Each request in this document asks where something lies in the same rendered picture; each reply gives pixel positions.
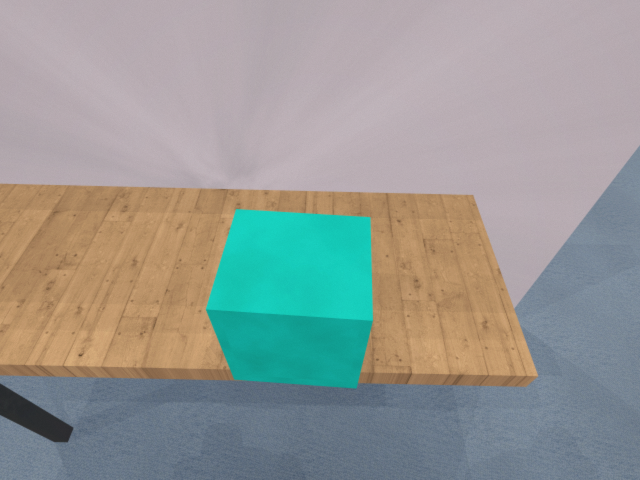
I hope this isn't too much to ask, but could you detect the table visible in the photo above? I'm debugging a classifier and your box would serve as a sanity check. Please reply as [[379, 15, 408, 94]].
[[0, 184, 538, 442]]

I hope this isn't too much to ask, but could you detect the carton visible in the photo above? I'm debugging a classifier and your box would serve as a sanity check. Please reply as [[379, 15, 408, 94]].
[[206, 209, 373, 389]]

